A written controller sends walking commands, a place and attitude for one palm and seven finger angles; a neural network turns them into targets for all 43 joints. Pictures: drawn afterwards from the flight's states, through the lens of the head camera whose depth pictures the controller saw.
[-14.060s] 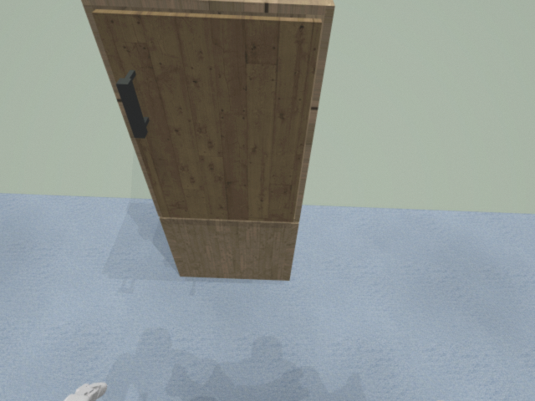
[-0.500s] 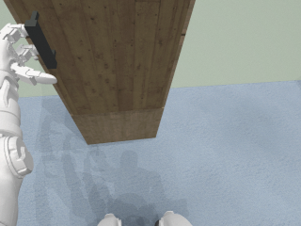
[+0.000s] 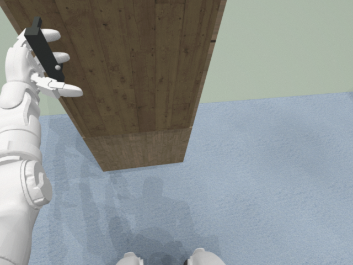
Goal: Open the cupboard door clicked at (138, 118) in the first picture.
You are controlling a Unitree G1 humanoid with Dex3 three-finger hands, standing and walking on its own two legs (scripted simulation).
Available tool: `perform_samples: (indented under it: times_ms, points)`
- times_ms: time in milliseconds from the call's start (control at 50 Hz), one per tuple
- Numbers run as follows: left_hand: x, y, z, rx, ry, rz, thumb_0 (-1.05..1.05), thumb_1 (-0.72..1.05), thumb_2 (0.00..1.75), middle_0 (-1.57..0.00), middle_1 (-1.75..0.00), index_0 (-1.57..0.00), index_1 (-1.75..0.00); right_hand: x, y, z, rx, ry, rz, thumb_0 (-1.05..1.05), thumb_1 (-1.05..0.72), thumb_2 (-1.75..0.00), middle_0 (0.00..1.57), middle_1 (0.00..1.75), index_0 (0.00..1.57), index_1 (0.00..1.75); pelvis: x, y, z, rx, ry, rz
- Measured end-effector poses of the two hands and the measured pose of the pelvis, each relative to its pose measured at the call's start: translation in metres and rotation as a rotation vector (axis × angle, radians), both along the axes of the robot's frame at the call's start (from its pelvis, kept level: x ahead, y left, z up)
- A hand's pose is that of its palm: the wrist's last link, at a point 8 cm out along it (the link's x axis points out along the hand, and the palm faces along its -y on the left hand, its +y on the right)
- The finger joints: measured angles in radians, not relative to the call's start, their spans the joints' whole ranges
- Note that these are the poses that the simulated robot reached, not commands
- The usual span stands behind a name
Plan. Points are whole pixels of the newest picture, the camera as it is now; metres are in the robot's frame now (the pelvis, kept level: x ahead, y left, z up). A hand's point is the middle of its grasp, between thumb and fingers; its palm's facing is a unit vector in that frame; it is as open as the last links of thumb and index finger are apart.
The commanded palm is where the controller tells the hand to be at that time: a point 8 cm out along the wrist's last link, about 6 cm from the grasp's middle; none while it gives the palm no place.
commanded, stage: slide the fingers in behind the handle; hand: left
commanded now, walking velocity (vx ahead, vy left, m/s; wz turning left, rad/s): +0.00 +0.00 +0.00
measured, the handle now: (48, 52) +0.56 +0.23 +0.12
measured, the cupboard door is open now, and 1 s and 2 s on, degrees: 0 1 26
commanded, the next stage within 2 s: close the thumb around the handle in 0.36 s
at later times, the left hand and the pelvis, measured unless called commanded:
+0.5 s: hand (58, 69) +0.51 +0.21 +0.12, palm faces +0.06 -1.00 +0.00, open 14.0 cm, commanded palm +0.49 +0.25 +0.12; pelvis +0.00 +0.00 +0.00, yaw +0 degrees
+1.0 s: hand (55, 71) +0.50 +0.21 +0.13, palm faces +0.06 -1.00 +0.00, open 6.8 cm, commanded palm +0.48 +0.25 +0.12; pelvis +0.00 +0.00 +0.00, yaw +0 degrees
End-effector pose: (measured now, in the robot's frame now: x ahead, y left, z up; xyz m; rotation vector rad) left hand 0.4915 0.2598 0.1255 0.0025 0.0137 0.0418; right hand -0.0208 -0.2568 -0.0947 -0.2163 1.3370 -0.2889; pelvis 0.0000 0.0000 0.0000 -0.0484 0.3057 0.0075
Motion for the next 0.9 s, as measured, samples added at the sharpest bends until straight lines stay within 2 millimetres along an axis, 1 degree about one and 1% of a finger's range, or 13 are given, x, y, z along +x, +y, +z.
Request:
perform_samples:
  times_ms: [140, 400, 560, 620, 700, 900]
  points:
    - [0.0, 0.004, -0.002, -0.004, 0.009, 0.017, -0.02, -0.5, 0.3, -0.3, -1.2, -0.3, -1.2, 0.005, 0.0, 0.001, -0.002, -0.002, 0.003, 0.0, -0.9, -0.9, 0.2, 0.3, 0.21, 0.3, 0.004, 0.001, 0.001, 0.0, -0.001, -0.001]
    - [-0.003, -0.001, -0.004, -0.003, -0.001, 0.017, -0.02, -0.5, 0.3, -0.29, -1.2, -0.3, -1.2, 0.018, -0.003, 0.0, -0.007, -0.022, 0.023, 0.0, -0.91, -0.9, 0.2, 0.3, 0.21, 0.3, 0.005, 0.002, 0.001, 0.0, -0.007, 0.005]
    - [-0.006, -0.001, -0.002, -0.001, -0.007, 0.024, -0.02, -0.47, 0.31, -0.29, -1.2, -0.29, -1.2, 0.02, -0.002, -0.002, 0.003, -0.032, 0.024, 0.0, -0.91, -0.9, 0.2, 0.3, 0.21, 0.3, 0.005, 0.001, 0.001, 0.002, -0.011, 0.004]
    - [-0.008, -0.001, -0.002, -0.001, -0.006, 0.024, -0.02, -0.4, 0.34, -0.29, -1.21, -0.29, -1.21, 0.02, -0.002, -0.002, 0.007, -0.033, 0.022, 0.0, -0.91, -0.9, 0.2, 0.3, 0.21, 0.3, 0.005, 0.0, 0.001, 0.003, -0.016, 0.005]
    - [-0.01, -0.001, -0.001, -0.002, -0.005, 0.025, -0.02, -0.25, 0.4, -0.3, -1.22, -0.3, -1.22, 0.019, -0.003, -0.002, 0.005, -0.032, 0.024, 0.0, -0.91, -0.9, 0.2, 0.3, 0.21, 0.3, 0.003, -0.001, 0.001, 0.003, -0.02, 0.007]
    - [-0.014, 0.0, 0.001, -0.002, -0.008, 0.022, -0.01, 0.26, 0.62, -0.34, -1.28, -0.34, -1.28, 0.015, -0.008, -0.001, -0.008, -0.035, 0.022, 0.0, -0.91, -0.9, 0.2, 0.3, 0.21, 0.3, 0.0, -0.002, 0.002, 0.004, -0.025, 0.008]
